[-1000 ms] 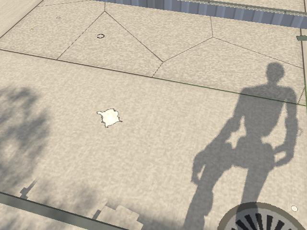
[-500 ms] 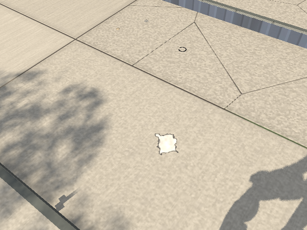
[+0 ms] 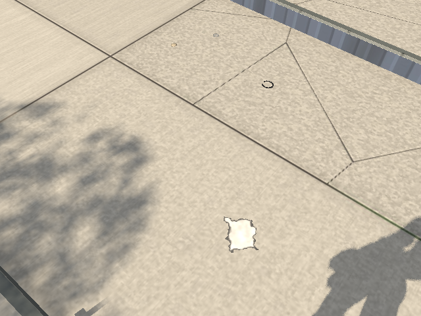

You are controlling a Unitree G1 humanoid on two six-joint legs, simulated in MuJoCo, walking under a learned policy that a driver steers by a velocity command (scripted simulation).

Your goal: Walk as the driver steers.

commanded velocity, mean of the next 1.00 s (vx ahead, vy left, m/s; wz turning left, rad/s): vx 0.07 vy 0.00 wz -0.51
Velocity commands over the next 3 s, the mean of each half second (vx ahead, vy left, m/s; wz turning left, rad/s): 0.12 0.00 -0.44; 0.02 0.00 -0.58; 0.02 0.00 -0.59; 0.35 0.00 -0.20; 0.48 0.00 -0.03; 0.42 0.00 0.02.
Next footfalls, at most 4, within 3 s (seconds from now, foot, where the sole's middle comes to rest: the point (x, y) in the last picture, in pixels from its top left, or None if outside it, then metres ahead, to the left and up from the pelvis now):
0.44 right None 0.29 -0.18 -0.90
0.86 left None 0.33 0.06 -0.90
1.36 right None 0.16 -0.13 -0.90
1.92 left None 0.49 -0.14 -0.90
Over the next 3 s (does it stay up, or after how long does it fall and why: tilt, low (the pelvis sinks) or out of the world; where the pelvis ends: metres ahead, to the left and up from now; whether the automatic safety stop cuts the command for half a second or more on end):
stays up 0.69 -0.56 -0.14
